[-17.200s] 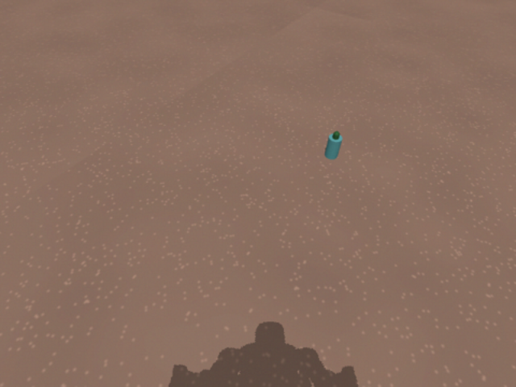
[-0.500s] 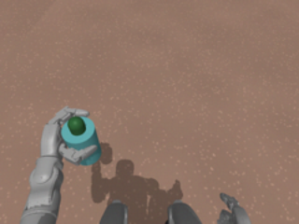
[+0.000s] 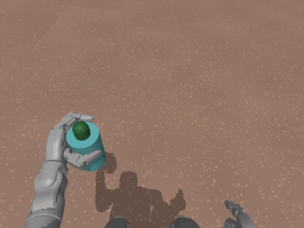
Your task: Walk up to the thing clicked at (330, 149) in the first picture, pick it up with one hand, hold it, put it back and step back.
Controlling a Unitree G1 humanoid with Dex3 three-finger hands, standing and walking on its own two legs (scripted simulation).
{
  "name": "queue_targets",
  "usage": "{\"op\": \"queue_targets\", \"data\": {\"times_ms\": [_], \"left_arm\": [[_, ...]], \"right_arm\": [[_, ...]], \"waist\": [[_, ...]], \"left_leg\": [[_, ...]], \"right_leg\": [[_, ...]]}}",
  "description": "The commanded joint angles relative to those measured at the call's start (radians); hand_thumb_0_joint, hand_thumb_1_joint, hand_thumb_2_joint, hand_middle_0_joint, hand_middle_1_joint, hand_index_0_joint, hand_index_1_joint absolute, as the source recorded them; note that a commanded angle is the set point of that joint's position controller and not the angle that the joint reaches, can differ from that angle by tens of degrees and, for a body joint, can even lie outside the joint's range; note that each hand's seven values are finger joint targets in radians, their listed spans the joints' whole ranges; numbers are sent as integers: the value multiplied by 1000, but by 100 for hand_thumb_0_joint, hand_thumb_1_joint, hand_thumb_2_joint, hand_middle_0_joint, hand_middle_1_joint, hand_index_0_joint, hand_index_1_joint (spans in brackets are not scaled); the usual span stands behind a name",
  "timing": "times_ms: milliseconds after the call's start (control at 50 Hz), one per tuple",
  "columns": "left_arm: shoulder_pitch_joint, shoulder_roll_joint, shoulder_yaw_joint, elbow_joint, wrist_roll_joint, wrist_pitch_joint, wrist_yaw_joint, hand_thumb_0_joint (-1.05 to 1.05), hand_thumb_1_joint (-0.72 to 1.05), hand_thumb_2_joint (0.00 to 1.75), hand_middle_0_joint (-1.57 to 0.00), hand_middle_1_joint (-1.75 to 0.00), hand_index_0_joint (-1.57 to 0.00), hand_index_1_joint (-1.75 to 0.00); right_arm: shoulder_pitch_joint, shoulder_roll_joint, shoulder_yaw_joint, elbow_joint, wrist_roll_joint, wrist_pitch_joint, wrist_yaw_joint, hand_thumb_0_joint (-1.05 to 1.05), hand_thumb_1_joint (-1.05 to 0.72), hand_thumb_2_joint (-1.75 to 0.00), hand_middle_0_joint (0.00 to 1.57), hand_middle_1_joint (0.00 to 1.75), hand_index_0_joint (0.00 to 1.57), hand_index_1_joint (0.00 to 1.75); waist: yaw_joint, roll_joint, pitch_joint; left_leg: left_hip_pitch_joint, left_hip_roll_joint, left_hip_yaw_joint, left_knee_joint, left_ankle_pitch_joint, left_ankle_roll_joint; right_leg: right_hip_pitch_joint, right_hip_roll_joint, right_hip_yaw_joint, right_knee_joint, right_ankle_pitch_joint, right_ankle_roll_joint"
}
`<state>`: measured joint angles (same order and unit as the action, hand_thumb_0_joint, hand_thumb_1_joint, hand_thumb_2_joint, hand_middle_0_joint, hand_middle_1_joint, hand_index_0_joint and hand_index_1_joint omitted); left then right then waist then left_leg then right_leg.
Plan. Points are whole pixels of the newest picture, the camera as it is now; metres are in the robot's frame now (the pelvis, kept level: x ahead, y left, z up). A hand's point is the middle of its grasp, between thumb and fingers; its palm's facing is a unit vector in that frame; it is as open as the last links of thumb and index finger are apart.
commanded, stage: lift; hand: left
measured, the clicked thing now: (86, 144) +0.33 +0.17 +0.02
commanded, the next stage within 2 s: hold in 0.02 s
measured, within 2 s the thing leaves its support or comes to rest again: neither
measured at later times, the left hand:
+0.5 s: hand (85, 139) +0.32 +0.17 +0.05, palm faces +0.02 -1.00 +0.00, open 10.7 cm
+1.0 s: hand (83, 141) +0.32 +0.17 +0.06, palm faces +0.03 -1.00 +0.00, open 10.7 cm
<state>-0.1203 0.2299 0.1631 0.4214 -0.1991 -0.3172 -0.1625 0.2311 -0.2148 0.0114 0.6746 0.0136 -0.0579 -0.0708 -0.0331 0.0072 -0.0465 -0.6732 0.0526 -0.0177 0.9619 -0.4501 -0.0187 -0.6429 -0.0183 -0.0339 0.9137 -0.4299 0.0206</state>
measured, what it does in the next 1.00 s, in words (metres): stands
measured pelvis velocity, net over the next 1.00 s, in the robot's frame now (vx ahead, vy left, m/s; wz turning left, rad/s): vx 0.00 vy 0.00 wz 0.00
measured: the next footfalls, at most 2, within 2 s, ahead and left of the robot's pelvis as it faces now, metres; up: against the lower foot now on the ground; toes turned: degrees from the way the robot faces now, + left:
none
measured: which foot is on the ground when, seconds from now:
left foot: down 0.00-1.00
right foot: down 0.00-1.00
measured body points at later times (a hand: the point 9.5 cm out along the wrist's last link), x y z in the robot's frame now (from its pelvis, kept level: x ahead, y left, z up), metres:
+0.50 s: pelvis +0.00 +0.00 +0.01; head +0.05 +0.00 +0.46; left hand +0.32 +0.22 +0.06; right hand +0.13 -0.25 -0.10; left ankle +0.02 +0.13 -0.69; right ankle +0.02 -0.14 -0.69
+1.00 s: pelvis +0.00 +0.00 +0.02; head +0.04 +0.01 +0.47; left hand +0.31 +0.22 +0.06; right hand +0.13 -0.25 -0.09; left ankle +0.02 +0.13 -0.69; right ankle +0.02 -0.14 -0.69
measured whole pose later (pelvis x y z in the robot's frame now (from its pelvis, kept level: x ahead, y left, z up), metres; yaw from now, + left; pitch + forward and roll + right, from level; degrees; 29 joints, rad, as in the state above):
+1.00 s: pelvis +0.00 +0.00 +0.02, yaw +0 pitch +5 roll -1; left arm -0.11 0.21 0.16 0.45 -0.19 -0.34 -0.15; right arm 0.22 -0.21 0.01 0.68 0.01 -0.05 -0.07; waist -0.03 0.00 -0.01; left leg -0.53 0.05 -0.01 0.84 -0.40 -0.02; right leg -0.50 -0.02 -0.03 0.79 -0.38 0.02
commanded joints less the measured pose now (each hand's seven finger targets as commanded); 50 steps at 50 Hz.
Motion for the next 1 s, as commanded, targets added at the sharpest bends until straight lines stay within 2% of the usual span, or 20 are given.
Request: {"op": "queue_targets", "data": {"times_ms": [0,180,200,220,240,300,320,360,380,480,500,540,680,740,760,800,860,920,940,980], "left_arm": [[-325,149,76,-295,-37,-115,-8,0,14,128,-122,-141,-124,-141],[-340,142,77,-307,-38,-127,-3,0,13,119,-123,-139,-125,-138],[-334,128,61,-302,-36,-125,-3,0,13,119,-122,-139,-125,-138],[-339,143,78,-297,-35,-125,2,0,13,119,-122,-139,-125,-138],[-351,126,53,-323,-34,-131,1,0,14,119,-122,-139,-124,-138],[-338,144,75,-304,-32,-127,3,0,15,119,-123,-139,-125,-138],[-337,128,63,-286,-36,-126,1,0,15,120,-123,-140,-126,-139],[-353,133,52,-314,-29,-130,1,0,14,120,-124,-141,-126,-140],[-357,143,69,-314,-32,-131,3,0,15,120,-123,-140,-125,-139],[-347,128,54,-324,-33,-123,4,0,13,120,-122,-139,-125,-139],[-354,150,75,-331,-34,-126,5,0,14,119,-121,-138,-124,-137],[-315,111,52,-286,-32,-118,4,0,13,118,-121,-138,-123,-137],[-372,145,76,-305,-28,-132,1,0,15,121,-123,-141,-125,-140],[-364,131,55,-324,-26,-137,0,0,15,120,-123,-140,-126,-139],[-356,139,69,-321,-27,-137,2,0,15,119,-122,-139,-125,-138],[-340,106,41,-280,-25,-131,2,0,15,120,-122,-140,-124,-139],[-348,128,68,-260,-26,-139,7,0,14,121,-123,-141,-126,-141],[-349,137,62,-306,-22,-147,5,0,16,121,-124,-141,-126,-140],[-351,112,39,-297,-22,-143,6,0,16,121,-123,-141,-126,-140],[-358,135,67,-258,-22,-141,11,0,15,122,-123,-142,-126,-141]], "right_arm": [[-7,-133,-49,-120,-3,-42,-10,0,-89,-90,20,30,20,30],[-16,-136,-52,-124,-7,-38,-8,0,-91,-90,20,30,20,30],[-15,-136,-52,-121,-6,-38,-5,0,-91,-90,20,30,20,30],[-3,-139,-54,-112,-7,-36,-5,0,-91,-90,20,30,20,30],[-26,-135,-51,-131,-5,-36,-4,0,-91,-90,20,30,20,30],[-16,-132,-49,-125,-8,-38,-7,0,-91,-90,20,30,20,30],[-14,-135,-51,-117,-4,-37,-5,0,-91,-90,20,30,20,30],[-27,-136,-52,-130,-5,-37,-5,0,-91,-90,20,30,20,30],[-28,-137,-52,-129,-4,-37,-6,0,-91,-90,20,30,20,30],[-34,-135,-51,-129,-3,-40,-8,0,-90,-90,20,30,20,30],[-25,-132,-49,-122,-4,-39,-9,0,-90,-90,20,30,20,30],[-26,-131,-49,-118,-6,-39,-7,0,-90,-90,20,30,20,30],[-40,-130,-50,-126,-7,-38,-4,0,-90,-90,20,30,20,30],[-49,-131,-50,-129,-7,-39,-5,0,-90,-90,20,30,20,30],[-51,-127,-47,-129,-7,-41,-5,0,-90,-90,20,30,20,30],[-48,-132,-51,-125,-8,-42,-6,0,-91,-90,20,30,20,30],[-53,-129,-49,-118,-6,-42,-5,0,-90,-90,20,30,20,30],[-44,-128,-50,-120,-11,-44,-4,0,-90,-90,20,30,20,30],[-43,-131,-51,-123,-10,-44,-3,0,-90,-90,20,30,20,30],[-33,-134,-53,-114,-8,-43,-2,0,-90,-90,20,30,20,30]], "waist": [[7,52,-354],[7,58,-337],[5,52,-324],[11,60,-327],[8,63,-320],[5,45,-329],[0,30,-290],[1,59,-310],[6,57,-312],[-1,40,-306],[3,58,-314],[2,38,-290],[5,47,-293],[5,33,-295],[13,51,-303],[-2,34,-290],[7,24,-256],[12,75,-313],[4,60,-308],[3,37,-282]], "left_leg": [[215,-39,12,-146,294,14],[247,-37,10,-180,289,11],[254,-35,6,-190,288,9],[250,-35,9,-189,288,9],[259,-36,9,-197,277,9],[252,-40,15,-189,301,14],[242,-39,15,-198,266,15],[265,-39,13,-207,264,12],[269,-38,14,-209,265,12],[287,-40,20,-216,282,16],[286,-43,23,-212,296,15],[287,-38,17,-218,320,13],[285,-46,28,-226,288,19],[288,-47,28,-241,247,21],[296,-47,30,-242,251,18],[293,-44,25,-244,259,18],[273,-47,28,-244,242,23],[313,-45,23,-244,279,15],[309,-42,20,-247,276,14],[288,-40,16,-248,267,17]], "right_leg": [[176,22,-4,-130,319,-29],[193,25,-7,-150,305,-31],[193,28,-12,-150,300,-32],[196,26,-9,-150,300,-33],[193,27,-9,-157,292,-32],[228,24,-3,-166,326,-27],[209,24,-2,-173,296,-26],[212,24,-5,-177,288,-29],[217,25,-5,-178,287,-29],[234,22,0,-199,317,-24],[246,19,2,-198,333,-24],[240,24,-6,-191,345,-27],[252,15,5,-217,330,-22],[267,15,4,-229,290,-22],[269,16,6,-229,289,-24],[263,20,-2,-225,297,-24],[253,15,2,-234,286,-22],[265,19,-1,-220,307,-27],[263,23,-4,-220,305,-28],[257,25,-7,-218,297,-27]]}}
